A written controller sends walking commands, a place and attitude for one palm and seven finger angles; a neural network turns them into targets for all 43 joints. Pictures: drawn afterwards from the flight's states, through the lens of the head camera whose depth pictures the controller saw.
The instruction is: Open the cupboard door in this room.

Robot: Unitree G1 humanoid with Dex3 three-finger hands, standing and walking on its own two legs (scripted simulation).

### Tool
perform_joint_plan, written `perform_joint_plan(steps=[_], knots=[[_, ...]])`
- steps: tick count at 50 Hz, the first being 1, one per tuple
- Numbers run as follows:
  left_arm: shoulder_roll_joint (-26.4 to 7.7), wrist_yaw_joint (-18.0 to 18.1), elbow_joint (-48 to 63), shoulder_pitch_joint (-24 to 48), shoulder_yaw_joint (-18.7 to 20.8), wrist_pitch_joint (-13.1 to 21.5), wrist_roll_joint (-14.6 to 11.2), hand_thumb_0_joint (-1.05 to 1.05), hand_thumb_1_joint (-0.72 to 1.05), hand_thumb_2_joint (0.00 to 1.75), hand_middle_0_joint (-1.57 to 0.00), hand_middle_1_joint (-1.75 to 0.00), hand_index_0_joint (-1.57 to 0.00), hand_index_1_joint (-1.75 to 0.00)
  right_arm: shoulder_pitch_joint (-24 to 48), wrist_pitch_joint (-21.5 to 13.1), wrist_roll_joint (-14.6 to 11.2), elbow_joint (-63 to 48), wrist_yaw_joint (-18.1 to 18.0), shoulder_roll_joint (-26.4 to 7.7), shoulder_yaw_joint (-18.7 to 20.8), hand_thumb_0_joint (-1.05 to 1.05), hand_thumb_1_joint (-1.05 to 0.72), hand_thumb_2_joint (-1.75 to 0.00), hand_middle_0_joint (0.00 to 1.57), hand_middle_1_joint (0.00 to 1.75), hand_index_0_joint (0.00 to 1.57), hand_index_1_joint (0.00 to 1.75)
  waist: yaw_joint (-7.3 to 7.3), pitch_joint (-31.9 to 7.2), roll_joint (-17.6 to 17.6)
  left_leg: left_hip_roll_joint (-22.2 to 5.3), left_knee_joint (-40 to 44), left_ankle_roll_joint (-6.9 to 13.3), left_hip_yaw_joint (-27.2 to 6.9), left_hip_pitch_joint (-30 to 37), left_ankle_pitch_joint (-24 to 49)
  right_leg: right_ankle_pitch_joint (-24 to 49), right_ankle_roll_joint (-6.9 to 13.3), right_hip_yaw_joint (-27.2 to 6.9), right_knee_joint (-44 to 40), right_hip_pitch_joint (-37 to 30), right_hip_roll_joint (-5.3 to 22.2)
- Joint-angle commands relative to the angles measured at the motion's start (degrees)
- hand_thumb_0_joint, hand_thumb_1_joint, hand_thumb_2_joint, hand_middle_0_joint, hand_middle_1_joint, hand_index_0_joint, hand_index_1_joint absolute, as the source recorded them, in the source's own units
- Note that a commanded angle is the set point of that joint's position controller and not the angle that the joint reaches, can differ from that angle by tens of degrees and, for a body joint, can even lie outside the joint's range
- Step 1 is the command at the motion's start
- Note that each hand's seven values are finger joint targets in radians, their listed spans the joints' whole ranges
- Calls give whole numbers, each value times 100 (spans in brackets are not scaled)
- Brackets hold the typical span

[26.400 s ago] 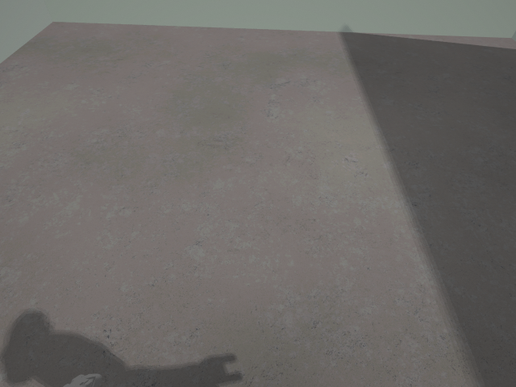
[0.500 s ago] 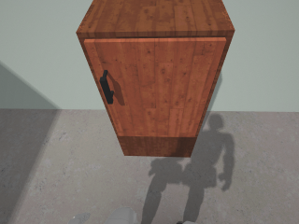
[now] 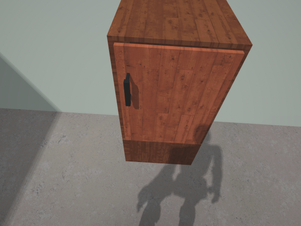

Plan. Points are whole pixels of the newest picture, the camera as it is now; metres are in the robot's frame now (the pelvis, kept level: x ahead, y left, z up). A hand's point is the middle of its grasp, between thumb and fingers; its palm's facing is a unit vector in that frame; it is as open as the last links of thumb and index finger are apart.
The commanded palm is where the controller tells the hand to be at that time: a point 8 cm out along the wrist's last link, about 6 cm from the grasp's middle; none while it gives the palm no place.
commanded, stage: come to a stop and stand still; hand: left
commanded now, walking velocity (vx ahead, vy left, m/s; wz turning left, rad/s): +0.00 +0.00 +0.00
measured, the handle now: (128, 90) +0.58 +0.13 -0.02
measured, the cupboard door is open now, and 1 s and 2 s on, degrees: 0 0 0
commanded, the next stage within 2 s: look again from close up in 0.70 s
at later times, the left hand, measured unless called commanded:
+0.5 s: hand out of the picture -0.03 +0.13 -0.18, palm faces +0.01 -0.99 -0.17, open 7.3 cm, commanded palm none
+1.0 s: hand out of the picture +0.00 +0.14 -0.18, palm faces +0.05 -0.97 -0.22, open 7.4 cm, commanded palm none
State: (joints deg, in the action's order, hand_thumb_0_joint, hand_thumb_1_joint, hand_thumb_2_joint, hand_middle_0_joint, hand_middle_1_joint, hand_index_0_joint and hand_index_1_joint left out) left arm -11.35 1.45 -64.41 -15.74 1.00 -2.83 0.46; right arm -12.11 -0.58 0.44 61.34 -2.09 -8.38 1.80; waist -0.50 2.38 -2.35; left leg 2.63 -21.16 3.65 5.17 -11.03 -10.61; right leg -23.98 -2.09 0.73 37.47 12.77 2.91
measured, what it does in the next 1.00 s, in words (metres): steps on the spot: right foot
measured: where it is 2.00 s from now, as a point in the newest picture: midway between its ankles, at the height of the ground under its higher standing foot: outside the picture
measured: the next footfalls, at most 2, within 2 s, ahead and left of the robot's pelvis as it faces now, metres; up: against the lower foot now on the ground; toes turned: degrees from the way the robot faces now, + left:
right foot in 0.04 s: -0.01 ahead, -0.13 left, +0.00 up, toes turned -2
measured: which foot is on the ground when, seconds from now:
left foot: down 0.00-1.00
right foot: up 0.00-0.02, down 0.04-1.00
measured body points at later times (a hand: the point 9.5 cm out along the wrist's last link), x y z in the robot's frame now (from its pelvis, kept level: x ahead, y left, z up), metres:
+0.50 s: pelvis -0.02 -0.03 +0.00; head -0.01 -0.04 +0.45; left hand -0.03 +0.18 -0.16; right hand -0.06 -0.24 -0.16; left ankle +0.01 +0.08 -0.74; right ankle -0.05 -0.12 -0.74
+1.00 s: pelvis -0.01 -0.04 -0.01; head +0.00 -0.03 +0.44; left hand +0.00 +0.20 -0.17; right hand +0.04 -0.28 -0.16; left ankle +0.01 +0.08 -0.74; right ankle -0.05 -0.12 -0.74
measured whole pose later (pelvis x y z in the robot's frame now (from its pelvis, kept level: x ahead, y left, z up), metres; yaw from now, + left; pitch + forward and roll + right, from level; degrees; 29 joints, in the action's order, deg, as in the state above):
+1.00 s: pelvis -0.01 -0.04 -0.01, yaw +2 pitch -1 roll +0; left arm -9.5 2.9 -58.3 -18.1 0.5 0.6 1.2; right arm -14.7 -0.5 1.0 58.4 -2.0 -10.5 1.9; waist 0.4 1.0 -0.1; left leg -1.4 -32.5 0.1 2.0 -16.2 -15.7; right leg -20.7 2.5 4.6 29.7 8.5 -1.4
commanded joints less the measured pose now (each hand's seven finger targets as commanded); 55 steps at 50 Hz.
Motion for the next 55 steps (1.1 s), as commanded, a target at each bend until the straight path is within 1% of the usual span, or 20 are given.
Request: perform_joint_plan(steps=[1,2,3,5,6,10,13,16,24,31,38,39,40,41,42,43,45,48,50,55], knots=[[-281,81,-4,-459,0,255,16,0,90,90,-20,-30,-20,-30,-368,-49,-57,53,-28,-693,95,0,-90,-90,20,30,20,30,-46,-376,421,-1243,128,87,-1104,354,1422,1353,103,-138,-1958,-583,236],[-340,98,-25,-382,-28,280,21,0,90,90,-20,-30,-20,-30,-389,-43,-87,56,-6,-556,64,0,-90,-90,20,30,20,30,60,-94,187,-998,174,-125,-959,20,697,1554,236,-404,-2021,-603,493],[-378,98,-13,-311,-54,292,9,0,90,90,-20,-30,-20,-30,-395,-39,-79,76,26,-509,43,0,-90,-90,20,30,20,30,94,78,219,-859,290,-224,-887,11,310,1529,330,-434,-1972,-369,653],[-331,84,-4,-241,-37,342,7,0,90,90,-20,-30,-20,-30,-410,-3,-25,133,28,-515,25,0,-90,-90,20,30,20,30,111,59,-577,-769,121,-251,-718,306,444,1641,391,-507,-1964,-79,546],[-301,91,32,-164,-51,351,-4,0,90,90,-20,-30,-20,-30,-512,-9,-24,190,33,-531,16,0,-90,-90,20,30,20,30,163,99,-588,-786,180,-247,-711,347,412,1490,389,-491,-1975,-17,537],[-234,106,64,-238,-54,337,-15,0,90,90,-20,-30,-20,-30,-630,-16,-26,342,45,-476,-35,0,-90,-90,20,30,20,30,103,297,11,-819,318,-230,-744,237,94,977,356,-435,-2034,49,400],[-188,100,56,-335,-55,331,-21,0,90,90,-20,-30,-20,-30,-684,1,-15,384,35,-410,-58,0,-90,-90,20,30,20,30,93,453,167,-792,366,-245,-746,119,-148,789,374,-472,-2092,136,374],[-166,98,63,-402,-60,333,-22,0,90,90,-20,-30,-20,-30,-758,1,-15,403,29,-368,-64,0,-90,-90,20,30,20,30,81,456,237,-804,340,-241,-736,108,-164,761,379,-463,-2106,174,370],[-82,106,39,-533,-66,385,-30,0,90,90,-20,-30,-20,-30,-874,-28,-20,438,3,-305,-72,0,-90,-90,20,30,20,30,88,271,115,-824,174,-249,-699,222,295,1069,385,-483,-2121,58,369],[-26,123,15,-633,-69,409,-17,0,90,90,-20,-30,-20,-30,-834,-40,-24,419,-16,-313,-60,0,-90,-90,20,30,20,30,106,225,245,-862,64,-250,-670,339,578,1426,389,-458,-2092,25,353],[-5,129,-5,-710,-82,415,-10,0,90,90,-20,-30,-20,-30,-716,-33,-25,379,-23,-349,-64,0,-90,-90,20,30,20,30,94,364,202,-872,65,-249,-675,350,561,1446,375,-439,-2111,86,353],[-10,128,0,-726,-79,421,-10,0,90,90,-20,-30,-20,-30,-698,-40,-18,378,-26,-363,-64,0,-90,-90,20,30,20,30,86,315,199,-872,44,-246,-675,383,662,1586,377,-453,-2093,38,350],[-958,154,512,-546,-110,522,105,0,90,90,-20,-30,-20,-30,-410,-56,3,-262,93,-914,-24,0,-90,-90,20,30,20,30,233,559,-7,-647,-370,-238,-840,206,791,1826,431,-323,-1933,226,185],[-605,164,588,-473,100,528,93,0,90,90,-20,-30,-20,-30,-401,-162,83,-450,26,-965,101,0,-90,-90,20,30,20,30,94,-21,233,-776,-761,-181,-787,-28,835,2007,466,-471,-1540,64,441],[-603,158,635,-491,71,542,80,0,90,90,-20,-30,-20,-30,-427,-185,79,-461,-7,-810,95,0,-90,-90,20,30,20,30,91,-544,212,-739,-986,-157,-791,28,868,2356,527,-528,-1528,-133,522],[-513,157,671,-529,90,540,85,0,90,90,-20,-30,-20,-30,-462,-172,72,-500,-19,-730,98,0,-90,-90,20,30,20,30,104,-628,-2,-691,-1077,-166,-733,-61,686,2455,565,-613,-1582,-164,584],[-424,181,747,-621,77,502,98,0,90,90,-20,-30,-20,-30,-579,-127,84,-587,-4,-545,25,0,-90,-90,20,30,20,30,126,-546,-264,-572,-1172,-142,-558,-396,609,3662,562,-557,-1347,-489,607],[-511,202,863,-763,126,430,93,0,90,90,-20,-30,-20,-30,-524,-75,51,-644,-35,-538,51,0,-90,-90,20,30,20,30,54,-416,-84,-577,-1123,-123,-433,-482,924,4746,548,-457,-1006,-696,556],[-530,203,949,-793,105,382,91,0,90,90,-20,-30,-20,-30,-502,-41,47,-685,-29,-570,32,0,-90,-90,20,30,20,30,26,-391,19,-620,-1123,-123,-418,-343,1277,4652,510,-378,-938,-653,482],[-646,170,1137,-534,85,317,93,0,90,90,-20,-30,-20,-30,-309,-18,56,-735,-4,-900,81,0,-90,-90,20,30,20,30,38,-121,358,-874,-891,-66,-672,-45,1655,2633,460,-294,-1116,-83,235]])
